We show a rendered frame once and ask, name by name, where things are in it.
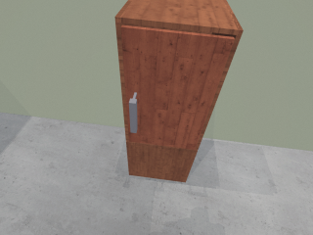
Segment cupboard door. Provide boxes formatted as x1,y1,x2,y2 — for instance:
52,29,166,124
120,24,235,150

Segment handle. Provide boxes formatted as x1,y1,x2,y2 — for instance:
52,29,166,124
128,92,138,133

